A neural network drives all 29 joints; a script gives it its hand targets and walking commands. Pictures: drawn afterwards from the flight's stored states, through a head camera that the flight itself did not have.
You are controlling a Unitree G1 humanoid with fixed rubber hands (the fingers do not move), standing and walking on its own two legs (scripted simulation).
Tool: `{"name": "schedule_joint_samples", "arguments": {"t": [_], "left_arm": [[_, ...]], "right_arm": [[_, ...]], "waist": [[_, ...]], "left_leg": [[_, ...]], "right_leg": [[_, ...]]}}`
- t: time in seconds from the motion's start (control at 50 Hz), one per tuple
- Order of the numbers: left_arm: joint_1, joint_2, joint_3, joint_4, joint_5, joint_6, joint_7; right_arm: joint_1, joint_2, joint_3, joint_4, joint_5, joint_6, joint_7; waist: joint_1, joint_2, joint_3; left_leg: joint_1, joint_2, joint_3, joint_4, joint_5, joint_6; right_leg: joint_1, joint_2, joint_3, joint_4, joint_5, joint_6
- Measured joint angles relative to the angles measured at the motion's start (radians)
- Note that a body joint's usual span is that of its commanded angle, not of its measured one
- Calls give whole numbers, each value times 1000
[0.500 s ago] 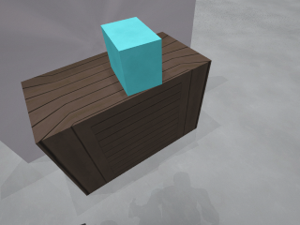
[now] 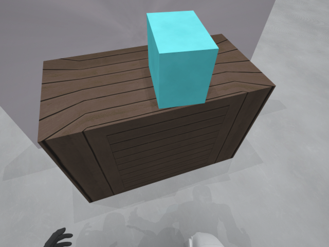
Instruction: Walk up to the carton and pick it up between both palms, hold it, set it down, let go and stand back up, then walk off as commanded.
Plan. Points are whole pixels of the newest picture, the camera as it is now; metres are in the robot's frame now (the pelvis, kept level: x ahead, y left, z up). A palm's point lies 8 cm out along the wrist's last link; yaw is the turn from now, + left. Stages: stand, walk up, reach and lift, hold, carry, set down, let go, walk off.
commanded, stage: walk up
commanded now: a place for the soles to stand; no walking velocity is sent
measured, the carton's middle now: (176, 59) +0.75 -0.02 +0.03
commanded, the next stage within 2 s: none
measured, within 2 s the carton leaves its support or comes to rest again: neither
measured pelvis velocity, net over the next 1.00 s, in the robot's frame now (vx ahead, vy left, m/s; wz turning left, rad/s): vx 0.22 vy -0.29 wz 0.25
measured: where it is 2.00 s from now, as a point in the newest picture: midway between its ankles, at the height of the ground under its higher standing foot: (222, 229)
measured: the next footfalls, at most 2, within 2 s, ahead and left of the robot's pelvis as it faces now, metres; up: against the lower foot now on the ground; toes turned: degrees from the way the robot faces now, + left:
right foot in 0.04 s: +0.08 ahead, -0.14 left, +0.00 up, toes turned -1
left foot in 0.34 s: +0.22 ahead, +0.07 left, +0.00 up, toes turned +10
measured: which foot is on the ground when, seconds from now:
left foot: down 0.00-0.04, up 0.06-0.32, down 0.34-0.56, up 0.58-0.82, down 0.84-1.00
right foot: up 0.00-0.02, down 0.04-0.36, up 0.38-0.56, down 0.58-0.86, up 0.88-1.00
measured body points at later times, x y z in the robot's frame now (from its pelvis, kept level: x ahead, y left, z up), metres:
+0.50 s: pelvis +0.11 -0.15 -0.02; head +0.13 -0.14 +0.43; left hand +0.16 +0.18 -0.13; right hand +0.22 -0.45 -0.13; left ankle +0.18 +0.06 -0.70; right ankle +0.08 -0.25 -0.63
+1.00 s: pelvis +0.22 -0.29 -0.02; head +0.26 -0.28 +0.43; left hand +0.22 +0.03 -0.13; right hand +0.34 -0.59 -0.14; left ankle +0.25 -0.08 -0.70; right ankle +0.20 -0.40 -0.63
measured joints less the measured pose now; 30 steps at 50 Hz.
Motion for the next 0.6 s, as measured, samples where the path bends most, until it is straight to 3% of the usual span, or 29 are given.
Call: {"name": "schedule_joint_samples", "arguments": {"t": [0.04, 0.08, 0.14, 0.24, 0.3, 0.34, 0.4, 0.46, 0.52, 0.56, 0.58, 0.6], "left_arm": [[7, 0, 1, -10, 0, -10, 2], [14, -10, 1, -10, 0, -19, 5], [55, -14, 1, -10, 0, -19, 16], [128, -15, 1, -10, 0, -20, 46], [159, -15, 1, -10, 0, -19, 48], [168, -15, 1, -10, 0, -11, 49], [132, -15, 1, -13, 0, 18, 48], [85, -13, 1, -27, 0, 29, 37], [66, -10, 0, -50, 0, 29, 12], [75, -9, 1, -53, 0, 29, 1], [93, -5, 3, -63, 0, 22, 1], [96, -8, 3, -63, 0, 18, 6]], "right_arm": [[-4, -6, 0, -5, 0, 0, -4], [-13, -8, 0, -10, 0, 2, -12], [-18, -11, 0, -27, 0, 2, -13], [-39, -14, 0, -55, 0, 2, -10], [-40, -14, 0, -59, 0, 4, -10], [-40, -16, 0, -62, 0, 2, -13], [-38, -16, 0, -62, 0, 7, -29], [-38, -16, 0, -63, 0, 9, -50], [-39, -17, 0, -63, 0, 9, -51], [-39, -21, 0, -63, 0, 11, -45], [-40, -23, 0, -64, 0, 12, -45], [-44, -25, 0, -63, 0, 13, -50]], "waist": [[2, 4, -30], [2, 27, -29], [1, 35, -61], [1, 36, -54], [0, 36, -46], [-1, 37, -39], [-2, 22, 10], [0, 18, 19], [1, 15, -10], [3, 19, -62], [3, 14, -92], [2, 21, -85]], "left_leg": [[-62, 7, -20, 94, -20, 0], [-149, 7, -28, 290, -31, 7], [-279, 3, 31, 439, -19, 7], [-387, 4, 110, 387, 26, 14], [-391, 4, 155, 253, 86, 22], [-338, 4, 192, 96, 179, 51], [-291, 4, 190, 127, 165, 51], [-243, 24, 169, 112, 142, 51], [-233, 51, 136, 106, 129, 44], [-261, 76, 114, 119, 111, 33], [-300, 77, 99, 175, 33, 33], [-328, 72, 72, 264, -25, 33]], "right_leg": [[9, 2, 4, -129, 11, 0], [12, 16, -41, -82, -24, -3], [22, 22, -90, -91, -47, -27], [56, 34, -142, -98, -87, -59], [82, 48, -173, -99, -117, -73], [86, 56, -185, -67, -130, -66], [31, 60, -113, 214, -101, 27], [-21, 53, -34, 360, -94, 41], [-29, 16, 11, 309, -122, 39], [-9, 1, 21, 115, -151, 20], [7, -1, 34, -12, -165, 17], [8, 9, 16, 2, -170, 14]]}}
